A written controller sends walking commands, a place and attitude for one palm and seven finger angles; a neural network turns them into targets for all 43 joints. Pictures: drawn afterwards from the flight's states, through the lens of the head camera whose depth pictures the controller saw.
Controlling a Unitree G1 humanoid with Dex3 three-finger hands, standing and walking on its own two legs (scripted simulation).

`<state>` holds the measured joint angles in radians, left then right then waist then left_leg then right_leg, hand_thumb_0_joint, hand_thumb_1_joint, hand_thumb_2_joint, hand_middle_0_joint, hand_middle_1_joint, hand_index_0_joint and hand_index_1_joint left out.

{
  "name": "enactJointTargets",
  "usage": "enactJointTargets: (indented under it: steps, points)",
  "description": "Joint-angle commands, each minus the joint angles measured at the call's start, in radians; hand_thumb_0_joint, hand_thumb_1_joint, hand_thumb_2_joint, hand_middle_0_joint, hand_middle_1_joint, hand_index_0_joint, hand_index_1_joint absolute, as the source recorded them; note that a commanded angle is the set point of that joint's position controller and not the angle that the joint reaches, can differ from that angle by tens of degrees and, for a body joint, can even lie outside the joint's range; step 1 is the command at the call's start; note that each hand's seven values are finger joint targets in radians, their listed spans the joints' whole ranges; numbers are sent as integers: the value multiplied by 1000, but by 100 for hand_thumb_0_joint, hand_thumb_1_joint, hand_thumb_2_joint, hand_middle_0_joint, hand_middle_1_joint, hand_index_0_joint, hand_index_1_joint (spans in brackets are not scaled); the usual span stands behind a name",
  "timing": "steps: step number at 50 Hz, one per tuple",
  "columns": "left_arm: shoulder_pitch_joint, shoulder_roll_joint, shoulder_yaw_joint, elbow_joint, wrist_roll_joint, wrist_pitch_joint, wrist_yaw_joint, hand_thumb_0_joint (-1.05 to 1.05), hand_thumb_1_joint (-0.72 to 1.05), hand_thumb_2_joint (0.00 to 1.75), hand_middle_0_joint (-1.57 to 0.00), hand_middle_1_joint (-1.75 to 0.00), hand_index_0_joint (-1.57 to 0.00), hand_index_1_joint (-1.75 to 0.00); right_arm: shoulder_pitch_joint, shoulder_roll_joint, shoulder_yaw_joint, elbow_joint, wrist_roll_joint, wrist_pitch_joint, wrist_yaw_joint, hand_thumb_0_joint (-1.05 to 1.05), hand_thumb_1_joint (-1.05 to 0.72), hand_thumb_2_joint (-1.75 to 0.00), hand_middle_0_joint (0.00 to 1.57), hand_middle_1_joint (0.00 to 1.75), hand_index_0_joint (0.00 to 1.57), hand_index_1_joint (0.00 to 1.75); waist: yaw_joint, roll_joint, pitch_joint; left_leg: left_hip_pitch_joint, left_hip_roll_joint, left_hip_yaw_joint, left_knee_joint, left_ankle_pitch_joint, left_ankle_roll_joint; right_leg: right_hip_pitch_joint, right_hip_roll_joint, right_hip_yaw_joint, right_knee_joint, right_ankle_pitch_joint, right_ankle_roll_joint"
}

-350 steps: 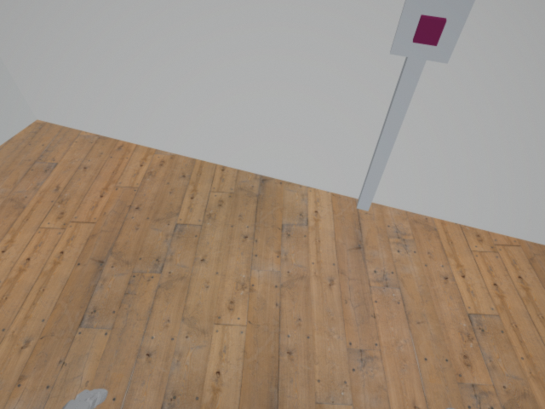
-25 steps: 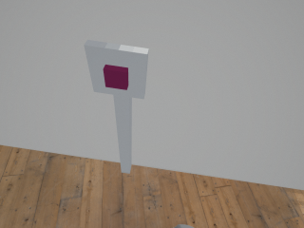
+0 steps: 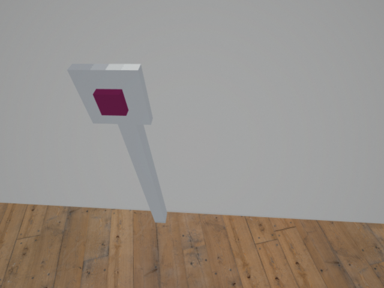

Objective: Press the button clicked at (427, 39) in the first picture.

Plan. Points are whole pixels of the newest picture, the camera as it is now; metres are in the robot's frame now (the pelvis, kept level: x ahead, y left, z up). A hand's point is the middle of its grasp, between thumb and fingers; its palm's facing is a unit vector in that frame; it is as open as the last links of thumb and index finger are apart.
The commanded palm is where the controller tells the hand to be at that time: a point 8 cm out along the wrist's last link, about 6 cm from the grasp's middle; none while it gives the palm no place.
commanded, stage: come to a stop and stand still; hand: left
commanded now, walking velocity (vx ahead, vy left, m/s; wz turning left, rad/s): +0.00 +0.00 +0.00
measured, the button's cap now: (111, 101) +0.55 +0.24 +0.10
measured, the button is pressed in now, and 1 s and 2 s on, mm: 0 0 0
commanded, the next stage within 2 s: look again from close up in 0.36 s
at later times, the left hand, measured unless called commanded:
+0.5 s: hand out of the picture -0.06 +0.15 -0.17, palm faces +0.05 -0.98 -0.17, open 7.4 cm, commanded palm none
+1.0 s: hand out of the picture +0.00 +0.20 -0.17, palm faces +0.03 -0.98 -0.21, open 7.4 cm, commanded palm none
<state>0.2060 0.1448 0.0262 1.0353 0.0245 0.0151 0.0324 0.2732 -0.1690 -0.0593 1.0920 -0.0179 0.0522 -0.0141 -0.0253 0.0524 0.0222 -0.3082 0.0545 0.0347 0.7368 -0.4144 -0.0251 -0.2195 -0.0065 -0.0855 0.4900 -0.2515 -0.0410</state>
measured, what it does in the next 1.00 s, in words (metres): steps on the spot: left foot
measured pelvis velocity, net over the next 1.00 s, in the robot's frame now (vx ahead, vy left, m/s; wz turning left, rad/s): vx -0.01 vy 0.03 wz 0.01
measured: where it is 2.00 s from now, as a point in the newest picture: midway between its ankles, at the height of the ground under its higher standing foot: outside the picture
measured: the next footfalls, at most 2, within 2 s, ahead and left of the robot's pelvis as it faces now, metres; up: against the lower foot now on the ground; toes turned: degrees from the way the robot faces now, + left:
left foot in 0.06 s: +0.02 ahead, +0.13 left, +0.00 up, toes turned +3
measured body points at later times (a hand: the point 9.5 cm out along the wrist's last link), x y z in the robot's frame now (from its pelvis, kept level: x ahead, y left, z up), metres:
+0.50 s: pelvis -0.02 +0.00 +0.00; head -0.02 -0.01 +0.45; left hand -0.06 +0.20 -0.16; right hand -0.04 -0.21 -0.16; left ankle -0.02 +0.13 -0.74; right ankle +0.01 -0.09 -0.74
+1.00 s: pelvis -0.01 +0.03 +0.00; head -0.01 +0.02 +0.45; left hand +0.00 +0.25 -0.15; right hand -0.02 -0.18 -0.16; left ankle -0.02 +0.13 -0.74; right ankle +0.01 -0.09 -0.74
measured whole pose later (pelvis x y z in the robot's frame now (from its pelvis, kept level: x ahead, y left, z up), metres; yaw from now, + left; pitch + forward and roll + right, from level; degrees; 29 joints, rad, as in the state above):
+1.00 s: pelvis -0.01 +0.03 +0.00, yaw +0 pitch -1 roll +0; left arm 0.29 0.15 -0.01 1.08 0.02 -0.01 0.03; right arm 0.33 -0.14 0.01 1.09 -0.02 -0.02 -0.01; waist 0.00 0.01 0.01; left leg -0.17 -0.01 0.05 0.46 -0.27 0.03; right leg -0.23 -0.05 -0.07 0.48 -0.23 0.01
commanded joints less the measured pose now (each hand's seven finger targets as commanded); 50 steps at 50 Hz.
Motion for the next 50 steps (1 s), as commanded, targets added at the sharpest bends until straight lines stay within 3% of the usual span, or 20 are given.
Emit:
enactJointTargets:
  steps: [1, 2, 3, 4, 5, 6, 14, 22, 23, 24, 25, 26, 28, 30, 31, 33, 36, 40, 45, 50]
  points:
    - [27, 139, 27, -10, -14, -23, 7, 0, 90, 90, -20, -30, -20, -30, 66, -17, 15, -8, 5, -33, -17, 0, -90, -90, 20, 30, 20, 30, 10, -152, 10, 113, 15, -7, -260, 136, -2, -32, -208, 191, -164, 156, -78]
    - [29, 123, 21, -2, -20, -23, 6, 0, 90, 90, -20, -30, -20, -30, 89, -31, 20, 9, 5, -43, -19, 0, -90, -90, 20, 30, 20, 30, 6, -101, 1, 179, 37, -40, -341, 237, 10, -66, -177, 174, -144, 124, -45]
    - [40, 101, 17, 4, -24, -22, 2, 0, 90, 90, -20, -30, -20, -30, 84, -49, 23, 15, 3, -54, -22, 0, -90, -90, 20, 30, 20, 30, 22, -26, 10, 173, 84, -89, -372, 323, 29, -59, -122, 138, -132, 112, -6]
    - [49, 93, 15, 6, -22, -21, 1, 0, 90, 90, -20, -30, -20, -30, 66, -68, 24, 13, 3, -58, -24, 0, -90, -90, 20, 30, 20, 30, 35, -20, 6, 135, 110, -100, -385, 315, 38, -18, -99, 126, -141, 97, 13]
    - [60, 89, 15, 22, -22, -17, 1, 0, 90, 90, -20, -30, -20, -30, 41, -69, 23, 22, 3, -63, -25, 0, -90, -90, 20, 30, 20, 30, 46, 58, 0, 108, 114, -115, -395, 309, 44, 18, -93, 109, -129, 109, 23]
    - [57, 101, 14, 33, -21, -16, 1, 0, 90, 90, -20, -30, -20, -30, 32, -58, 26, 25, 4, -63, -24, 0, -90, -90, 20, 30, 20, 30, 45, 74, 4, 80, 106, -106, -423, 269, 42, 61, -91, 94, -123, 107, 28]
    - [100, 96, 2, 79, -17, -23, -2, 0, 90, 90, -20, -30, -20, -30, 80, -34, 33, 39, 2, -50, -22, 0, -90, -90, 20, 30, 20, 30, 26, -69, 80, 98, 40, -42, -427, 137, 27, -19, -112, 154, -243, -93, 21]
    - [148, 73, -1, 93, -16, -30, 2, 0, 90, 90, -20, -30, -20, -30, 114, -21, 38, 41, 4, -56, -22, 0, -90, -90, 20, 30, 20, 30, 21, -62, 74, 106, 39, -40, -422, 149, 32, -41, -109, 154, -238, -90, 20]
    - [239, 101, -9, 112, 3, -62, 42, 0, 90, 90, -20, -30, -20, -30, -11, -65, 42, -26, 4, -79, -6, 0, -90, -90, 20, 30, 20, 30, 75, -91, 108, -9, 41, 12, -198, 154, 1, 8, -168, 186, -171, 367, 52]
    - [203, 149, -2, 71, -2, -70, 33, 0, 90, 90, -20, -30, -20, -30, 73, -9, 41, -60, 9, -63, -5, 0, -90, -90, 20, 30, 20, 30, 1, -87, -27, 55, 5, -20, -163, 43, 12, 1, -234, 247, -212, 123, -14]
    - [150, 158, 3, 46, -1, -74, 24, 0, 90, 90, -20, -30, -20, -30, 90, -13, 46, -52, 1, -57, 3, 0, -90, -90, 20, 30, 20, 30, 1, -81, -40, 89, 3, -7, -133, 55, 15, -56, -233, 237, -242, -109, -45]
    - [119, 145, 7, 26, 0, -71, 20, 0, 90, 90, -20, -30, -20, -30, 131, -16, 45, -59, 0, -61, 4, 0, -90, -90, 20, 30, 20, 30, -21, -82, -35, 119, -1, -10, -164, 88, 23, -126, -209, 210, -227, -221, -53]
    - [114, 105, 0, 19, -6, -64, 15, 0, 90, 90, -20, -30, -20, -30, 166, -17, 50, -55, -2, -73, 2, 0, -90, -90, 20, 30, 20, 30, -23, -37, 13, 108, 12, -42, -252, 152, 33, -163, -151, 151, -159, -195, -38]
    - [128, 85, -6, 16, -7, -49, 11, 0, 90, 90, -20, -30, -20, -30, 147, -33, 52, -70, -4, -80, -2, 0, -90, -90, 20, 30, 20, 30, 5, 45, 67, -6, 47, -106, -341, 138, 52, -103, -95, 104, -89, -148, -11]
    - [143, 75, -8, 20, -8, -46, 8, 0, 90, 90, -20, -30, -20, -30, 129, -41, 54, -77, -3, -81, -5, 0, -90, -90, 20, 30, 20, 30, 19, 42, 88, -60, 58, -128, -380, 90, 60, -66, -80, 91, -70, -115, -4]
    - [165, 63, -13, 26, -9, -43, 4, 0, 90, 90, -20, -30, -20, -30, 115, -56, 55, -87, -2, -84, -9, 0, -90, -90, 20, 30, 20, 30, 35, -17, 96, -97, 58, -142, -420, 41, 67, -12, -76, 82, -56, -61, 1]
    - [167, 68, -14, 21, -10, -41, 3, 0, 90, 90, -20, -30, -20, -30, 113, -64, 54, -82, -2, -88, -9, 0, -90, -90, 20, 30, 20, 30, 41, -12, 85, -92, 53, -144, -442, 51, 69, 19, -80, 80, -49, -17, 5]
    - [155, 78, -18, 19, -12, -42, 3, 0, 90, 90, -20, -30, -20, -30, 120, -64, 58, -62, 0, -89, -10, 0, -90, -90, 20, 30, 20, 30, 36, -64, 83, -42, 44, -122, -422, 128, 68, 21, -92, 86, -70, 19, 7]
    - [147, 88, -16, 15, -13, -40, 4, 0, 90, 90, -20, -30, -20, -30, 114, -68, 60, -43, 1, -88, -9, 0, -90, -90, 20, 30, 20, 30, 33, -33, 70, -6, 45, -113, -425, 169, 66, 25, -93, 89, -72, 42, 8]
    - [143, 93, -16, 24, -13, -43, 4, 0, 90, 90, -20, -30, -20, -30, 102, -69, 62, -27, 4, -90, -11, 0, -90, -90, 20, 30, 20, 30, 32, -61, 55, 31, 41, -91, -400, 241, 62, 41, -102, 94, -80, 90, 9]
